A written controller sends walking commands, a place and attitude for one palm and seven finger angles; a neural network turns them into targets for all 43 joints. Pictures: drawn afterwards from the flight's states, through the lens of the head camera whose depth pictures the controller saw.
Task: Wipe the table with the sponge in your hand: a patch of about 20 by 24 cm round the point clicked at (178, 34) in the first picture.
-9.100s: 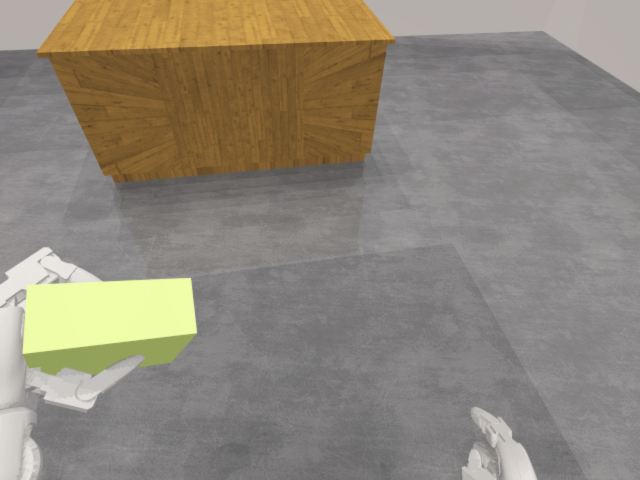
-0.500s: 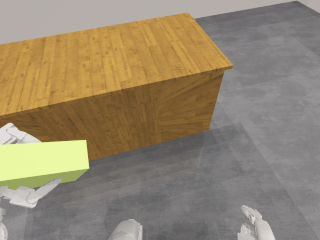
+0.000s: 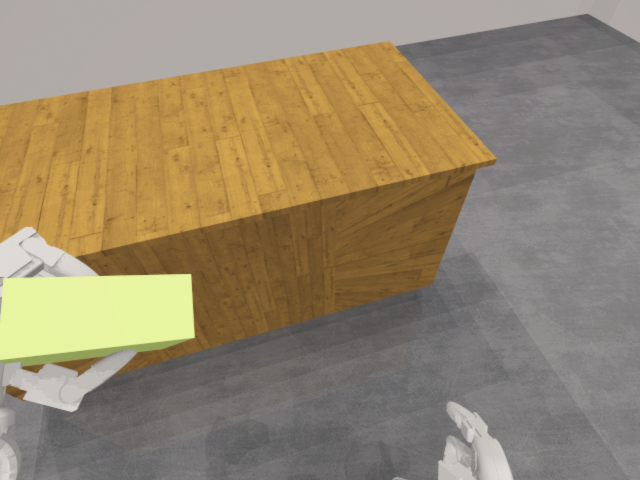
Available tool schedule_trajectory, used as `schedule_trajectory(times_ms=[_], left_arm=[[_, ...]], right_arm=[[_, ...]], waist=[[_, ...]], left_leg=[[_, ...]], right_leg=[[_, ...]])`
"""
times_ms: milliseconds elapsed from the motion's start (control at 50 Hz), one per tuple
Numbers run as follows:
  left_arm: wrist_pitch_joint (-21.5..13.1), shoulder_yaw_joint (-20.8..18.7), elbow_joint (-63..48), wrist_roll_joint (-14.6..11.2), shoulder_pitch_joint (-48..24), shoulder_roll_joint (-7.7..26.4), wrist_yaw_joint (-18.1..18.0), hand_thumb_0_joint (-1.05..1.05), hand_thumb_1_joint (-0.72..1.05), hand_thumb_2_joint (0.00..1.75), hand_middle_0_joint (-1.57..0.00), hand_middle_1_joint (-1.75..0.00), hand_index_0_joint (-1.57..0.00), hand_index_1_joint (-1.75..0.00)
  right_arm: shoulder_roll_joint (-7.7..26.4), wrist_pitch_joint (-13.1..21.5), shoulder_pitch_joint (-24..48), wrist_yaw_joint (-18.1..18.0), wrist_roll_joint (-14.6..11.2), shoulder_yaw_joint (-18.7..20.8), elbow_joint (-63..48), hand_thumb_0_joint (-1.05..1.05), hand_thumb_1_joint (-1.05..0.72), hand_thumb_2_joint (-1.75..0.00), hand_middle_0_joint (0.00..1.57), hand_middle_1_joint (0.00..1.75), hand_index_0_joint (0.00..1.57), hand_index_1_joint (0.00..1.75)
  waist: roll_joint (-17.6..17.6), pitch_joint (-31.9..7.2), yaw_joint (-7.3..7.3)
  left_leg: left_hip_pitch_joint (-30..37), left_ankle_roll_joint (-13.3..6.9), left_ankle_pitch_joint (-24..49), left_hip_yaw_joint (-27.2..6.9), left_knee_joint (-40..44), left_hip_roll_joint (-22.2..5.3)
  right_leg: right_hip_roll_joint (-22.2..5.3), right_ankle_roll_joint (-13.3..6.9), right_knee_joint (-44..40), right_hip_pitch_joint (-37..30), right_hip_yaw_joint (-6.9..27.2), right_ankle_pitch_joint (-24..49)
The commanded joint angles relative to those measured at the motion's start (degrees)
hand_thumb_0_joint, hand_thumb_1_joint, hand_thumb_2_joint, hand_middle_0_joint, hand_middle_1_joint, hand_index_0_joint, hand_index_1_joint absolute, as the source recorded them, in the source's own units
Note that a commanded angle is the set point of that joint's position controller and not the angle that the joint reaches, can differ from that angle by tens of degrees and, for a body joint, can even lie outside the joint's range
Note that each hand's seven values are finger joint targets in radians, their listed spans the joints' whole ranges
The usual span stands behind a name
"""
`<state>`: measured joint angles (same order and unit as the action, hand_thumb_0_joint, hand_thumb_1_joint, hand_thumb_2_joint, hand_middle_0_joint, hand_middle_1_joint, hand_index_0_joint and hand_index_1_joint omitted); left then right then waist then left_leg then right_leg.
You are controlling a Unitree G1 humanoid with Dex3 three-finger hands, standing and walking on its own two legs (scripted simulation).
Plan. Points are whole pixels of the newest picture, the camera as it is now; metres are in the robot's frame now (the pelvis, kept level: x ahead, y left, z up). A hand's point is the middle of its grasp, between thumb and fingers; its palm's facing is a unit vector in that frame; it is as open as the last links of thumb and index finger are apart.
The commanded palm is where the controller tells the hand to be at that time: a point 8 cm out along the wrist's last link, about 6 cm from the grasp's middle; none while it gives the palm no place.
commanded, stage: take the last steps up to it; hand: left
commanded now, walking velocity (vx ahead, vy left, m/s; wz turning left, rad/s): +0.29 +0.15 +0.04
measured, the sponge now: (127, 319) +0.23 +0.19 +0.16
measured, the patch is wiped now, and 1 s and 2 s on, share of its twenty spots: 0.00 0.00 0.00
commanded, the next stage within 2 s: come to a stop and stand still in 1.46 s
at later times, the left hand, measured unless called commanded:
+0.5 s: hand (29, 234) +0.30 +0.30 +0.19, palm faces +0.41 -0.78 -0.47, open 9.6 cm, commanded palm +0.24 +0.35 +0.18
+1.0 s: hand (42, 214) +0.34 +0.32 +0.17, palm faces +0.39 -0.78 -0.49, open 9.6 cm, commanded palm +0.28 +0.37 +0.18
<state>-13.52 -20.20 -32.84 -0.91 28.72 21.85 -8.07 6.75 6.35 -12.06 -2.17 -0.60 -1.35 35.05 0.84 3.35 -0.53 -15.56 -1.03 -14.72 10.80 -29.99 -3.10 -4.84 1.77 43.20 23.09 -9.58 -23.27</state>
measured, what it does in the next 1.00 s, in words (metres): walks ahead: right foot, then left foot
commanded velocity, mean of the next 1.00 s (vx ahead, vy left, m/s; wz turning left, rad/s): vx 0.20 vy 0.15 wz -0.01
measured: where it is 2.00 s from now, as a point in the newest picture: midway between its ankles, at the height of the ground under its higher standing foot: outside the picture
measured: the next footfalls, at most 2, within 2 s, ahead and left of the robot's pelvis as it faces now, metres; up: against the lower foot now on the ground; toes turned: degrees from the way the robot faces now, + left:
right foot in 0.04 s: +0.08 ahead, -0.09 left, +0.00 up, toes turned -11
left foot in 0.44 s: +0.18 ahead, +0.20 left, +0.00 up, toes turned +10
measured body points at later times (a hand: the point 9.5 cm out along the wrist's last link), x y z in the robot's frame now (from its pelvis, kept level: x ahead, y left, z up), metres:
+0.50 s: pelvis +0.08 +0.06 -0.01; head +0.12 +0.08 +0.44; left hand +0.27 +0.34 +0.21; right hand +0.26 -0.20 -0.08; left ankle +0.14 +0.19 -0.73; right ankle +0.03 -0.07 -0.70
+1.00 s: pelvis +0.12 +0.08 +0.01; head +0.16 +0.05 +0.46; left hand +0.31 +0.36 +0.20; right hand +0.28 -0.16 -0.10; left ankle +0.14 +0.25 -0.66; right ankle +0.13 +0.00 -0.73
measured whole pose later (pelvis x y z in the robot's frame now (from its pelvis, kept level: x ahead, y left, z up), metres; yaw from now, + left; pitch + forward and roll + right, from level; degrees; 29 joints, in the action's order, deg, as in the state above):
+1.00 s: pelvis +0.12 +0.08 +0.01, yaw +1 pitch +0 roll +4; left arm -13.1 -20.1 -22.4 -1.0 26.9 19.4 -8.0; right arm 14.5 1.9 -10.7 -2.6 -0.3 1.3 36.9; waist 0.6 3.5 0.5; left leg -29.0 1.8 -17.9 3.2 -57.6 -2.6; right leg -5.2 -2.7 28.1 13.6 -8.7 -14.7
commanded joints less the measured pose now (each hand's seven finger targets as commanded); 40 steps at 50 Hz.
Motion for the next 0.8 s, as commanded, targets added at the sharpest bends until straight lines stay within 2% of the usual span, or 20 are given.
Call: schedule_trajectory(times_ms=[0,20,40,60,100,140,180,340,380,400,420,440,460,500,580,700,720,740,760,780], left_arm=[[-1.9,-9.6,-5.6,-0.7,-3.0,9.8,-1.8,0.0,0.1,1.3,-1.2,-1.6,-1.2,-1.6],[-1.8,-10.1,-3.8,-0.1,-3.5,10.9,-1.9,0.0,0.1,1.3,-1.2,-1.6,-1.2,-1.6],[-1.6,-10.9,-2.2,-0.4,-4.4,11.9,-1.8,0.0,0.1,1.3,-1.2,-1.6,-1.2,-1.6],[-1.8,-11.5,-1.2,-1.4,-7.3,11.7,-1.8,0.0,0.1,1.3,-1.2,-1.6,-1.2,-1.6],[-2.5,-10.8,1.4,-1.6,-6.1,10.6,-1.0,0.0,0.1,1.3,-1.2,-1.6,-1.2,-1.6],[-3.7,-8.8,0.7,-0.7,-3.5,8.9,-0.7,0.0,0.1,1.3,-1.2,-1.6,-1.2,-1.6],[-4.8,-6.5,-3.4,-0.3,-5.8,8.2,-0.6,0.0,0.1,1.3,-1.2,-1.6,-1.2,-1.6],[-4.3,-10.8,-14.4,-0.5,-3.0,11.9,-3.0,0.0,0.1,1.3,-1.2,-1.6,-1.2,-1.6],[-4.3,-10.6,-14.5,-0.7,-2.5,11.0,-3.0,0.0,0.1,1.3,-1.2,-1.6,-1.2,-1.6],[-4.7,-10.2,-14.2,-0.6,-3.0,10.1,-3.0,0.0,0.1,1.3,-1.2,-1.6,-1.2,-1.6],[-5.3,-9.4,-15.0,-0.8,-4.1,9.1,-3.0,0.0,0.1,1.3,-1.2,-1.6,-1.2,-1.6],[-5.6,-9.5,-12.1,0.0,-3.5,10.2,-3.0,0.0,0.1,1.3,-1.2,-1.6,-1.2,-1.6],[-5.4,-9.0,-5.5,0.2,-3.9,10.1,-2.1,0.0,0.1,1.3,-1.2,-1.6,-1.2,-1.6],[-4.8,-9.8,-7.4,-0.5,-5.1,10.7,-1.6,0.0,0.1,1.3,-1.2,-1.6,-1.2,-1.6],[-4.7,-7.0,-13.6,-0.9,-4.3,8.4,-0.8,0.0,0.1,1.3,-1.2,-1.6,-1.2,-1.6],[-1.9,-8.7,-9.5,-1.1,-2.9,10.0,-1.7,0.0,0.1,1.3,-1.2,-1.6,-1.2,-1.6],[-1.6,-8.9,-7.6,-0.8,-3.7,10.1,-1.8,0.0,0.1,1.3,-1.2,-1.6,-1.2,-1.6],[-1.4,-9.3,-5.9,-0.5,-4.7,11.0,-1.8,0.0,0.1,1.3,-1.2,-1.6,-1.2,-1.6],[-1.1,-10.4,-4.0,-0.8,-5.3,12.3,-1.9,0.0,0.1,1.3,-1.2,-1.6,-1.2,-1.6],[-0.6,-10.3,-2.2,-1.8,-7.1,11.5,-1.9,0.0,0.1,1.3,-1.2,-1.6,-1.2,-1.6]], right_arm=[[10.1,1.2,4.4,-1.9,0.1,4.1,-6.6,0.0,-0.9,-0.9,0.2,0.3,0.2,0.3],[9.4,0.5,4.0,-1.8,0.1,4.2,-6.6,0.0,-0.9,-0.9,0.2,0.3,0.2,0.3],[8.7,0.2,5.4,-1.4,0.2,3.8,-7.5,0.0,-0.9,-0.9,0.2,0.3,0.2,0.3],[10.2,0.5,6.4,-1.0,0.3,4.1,-7.0,0.0,-0.9,-0.9,0.2,0.3,0.2,0.3],[10.2,-0.2,5.5,-0.4,0.0,4.3,-5.5,0.0,-0.9,-0.9,0.2,0.3,0.2,0.3],[9.9,-1.2,6.1,-0.3,0.3,3.5,-4.9,0.0,-0.9,-0.9,0.2,0.3,0.2,0.3],[9.9,-1.5,7.3,-0.2,0.3,3.5,-5.6,0.0,-0.9,-0.9,0.2,0.3,0.2,0.3],[9.5,-0.2,4.5,-0.9,0.8,5.5,-9.6,0.0,-0.9,-0.9,0.2,0.3,0.2,0.3],[10.9,-0.4,3.1,-1.7,0.4,6.3,-9.6,0.0,-0.9,-0.9,0.2,0.3,0.2,0.3],[11.3,-0.5,2.4,-1.9,0.2,6.5,-9.7,0.0,-0.9,-0.9,0.2,0.3,0.2,0.3],[12.9,-0.5,2.7,-1.7,0.0,7.0,-9.8,0.0,-0.9,-0.9,0.2,0.3,0.2,0.3],[12.2,-0.3,2.4,-1.4,-0.1,6.7,-10.4,0.0,-0.9,-0.9,0.2,0.3,0.2,0.3],[12.7,0.0,2.7,-0.9,-0.4,6.8,-9.5,0.0,-0.9,-0.9,0.2,0.3,0.2,0.3],[11.7,0.3,3.6,-1.3,-0.4,6.3,-8.2,0.0,-0.9,-0.9,0.2,0.3,0.2,0.3],[11.0,1.5,4.3,-0.6,-0.7,5.1,-8.1,0.0,-0.9,-0.9,0.2,0.3,0.2,0.3],[10.5,1.5,4.6,-1.8,0.0,3.4,-7.7,0.0,-0.9,-0.9,0.2,0.3,0.2,0.3],[10.4,1.0,4.5,-1.9,0.0,3.5,-7.5,0.0,-0.9,-0.9,0.2,0.3,0.2,0.3],[9.7,0.3,4.4,-1.8,0.0,3.5,-7.6,0.0,-0.9,-0.9,0.2,0.3,0.2,0.3],[8.7,-0.1,5.1,-1.6,0.4,3.1,-8.2,0.0,-0.9,-0.9,0.2,0.3,0.2,0.3],[10.3,0.1,5.9,-1.1,0.1,3.7,-8.2,0.0,-0.9,-0.9,0.2,0.3,0.2,0.3]], waist=[[2.0,-10.2,-0.13],[-8.1,-10.5,0.02],[-19.5,-8.8,-0.3],[-17.3,-6.9,-0.46],[-13.1,-5.1,0.38],[-7.6,-5.0,0.05],[-6.7,-5.7,0.35],[-9.9,-10.3,-0.63],[-2.9,-11.5,0.75],[6.0,-12.8,1.15],[18.8,-13.2,1.22],[17.5,-12.0,0.83],[11.9,-9.1,0.9],[13.7,-9.3,1.02],[12.3,-9.0,0.23],[7.1,-11.2,-0.23],[2.7,-10.9,-0.17],[-6.6,-10.3,0.44],[-18.3,-9.0,0.52],[-18.9,-8.1,0.07]], left_leg=[[-3.1,-4.1,-2.2,-8.0,0.2,-9.1],[-10.4,-2.2,-6.4,-4.2,-11.8,-4.4],[-22.9,0.5,-16.0,-3.1,-26.5,2.1],[-25.7,1.7,-13.8,-10.0,-35.8,0.1],[-27.9,2.4,-8.7,-13.0,-42.1,-1.6],[-27.1,3.0,-5.2,-11.5,-40.5,-2.5],[-23.6,2.9,-3.8,-9.1,-33.2,-2.5],[-2.6,1.7,2.4,0.1,-2.1,1.5],[6.1,1.5,6.6,-0.5,4.9,1.1],[12.9,-0.1,7.9,-4.6,6.7,-2.2],[18.7,-5.5,19.1,-20.9,8.3,-13.7],[16.4,-10.4,22.2,-29.1,11.0,-18.8],[9.8,-11.2,12.6,-27.4,12.9,-19.0],[9.9,-12.0,10.7,-23.5,11.0,-16.8],[4.2,-9.4,12.5,-13.0,11.4,-12.0],[1.4,-5.8,3.9,-11.1,6.3,-11.0],[-2.0,-4.1,-0.6,-9.6,1.9,-9.2],[-7.7,-1.9,-7.2,-5.9,-7.2,-4.5],[-18.2,0.9,-15.0,-3.9,-19.6,2.1],[-21.4,2.0,-14.3,-8.8,-30.5,2.2]], right_leg=[[-0.5,-1.5,-17.4,-16.3,1.8,6.3],[-8.9,-5.4,-22.6,-21.0,15.6,4.6],[-20.9,-11.3,-27.8,-25.9,36.5,8.4],[-24.6,-12.8,-29.5,-23.0,38.8,7.9],[-21.7,-12.1,-27.8,-22.3,31.6,11.9],[-17.3,-9.6,-24.6,-21.1,17.8,27.2],[-15.4,-8.2,-23.3,-20.5,10.8,34.8],[-13.3,-7.4,-18.4,-18.6,7.4,31.4],[-10.2,-4.9,-10.4,-15.2,4.6,23.3],[-6.8,-3.2,-0.5,-9.2,2.8,17.5],[-0.3,-0.5,11.9,2.9,0.2,-6.9],[2.3,-1.2,22.1,7.0,3.7,-16.5],[1.1,-1.6,26.0,8.8,5.6,-14.3],[-1.5,-0.3,25.3,11.3,6.0,-8.8],[-0.5,0.2,12.4,3.8,2.9,-1.9],[2.0,-0.2,-11.9,-10.6,0.1,3.3],[0.3,-1.2,-17.7,-14.7,2.5,7.3],[-7.1,-4.6,-22.7,-17.2,14.6,8.1],[-18.4,-9.9,-27.1,-21.2,33.6,13.1],[-22.1,-11.0,-28.3,-20.4,37.3,15.9]])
